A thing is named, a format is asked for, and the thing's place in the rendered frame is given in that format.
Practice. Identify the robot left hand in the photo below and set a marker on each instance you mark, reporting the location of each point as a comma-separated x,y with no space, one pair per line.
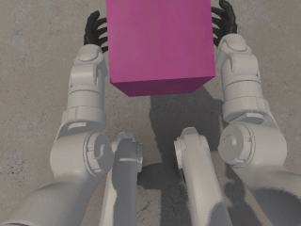
92,33

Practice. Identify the robot right upper arm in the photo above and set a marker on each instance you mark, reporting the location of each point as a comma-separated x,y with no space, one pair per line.
257,153

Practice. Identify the right robot forearm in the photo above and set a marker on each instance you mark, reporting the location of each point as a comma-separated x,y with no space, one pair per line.
241,83

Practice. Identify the left robot forearm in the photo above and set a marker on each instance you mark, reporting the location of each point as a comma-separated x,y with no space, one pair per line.
86,94

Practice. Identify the robot right shin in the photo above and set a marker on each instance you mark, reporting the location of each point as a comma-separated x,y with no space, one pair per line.
202,138

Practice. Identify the robot left upper arm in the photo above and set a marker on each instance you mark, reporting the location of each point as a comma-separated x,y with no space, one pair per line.
78,163

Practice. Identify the robot right hand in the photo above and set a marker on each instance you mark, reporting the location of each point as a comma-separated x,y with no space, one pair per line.
227,23

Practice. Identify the right robot thigh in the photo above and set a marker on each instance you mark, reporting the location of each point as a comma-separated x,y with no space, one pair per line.
206,202

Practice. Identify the carton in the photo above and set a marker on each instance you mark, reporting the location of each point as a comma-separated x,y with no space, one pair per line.
159,47

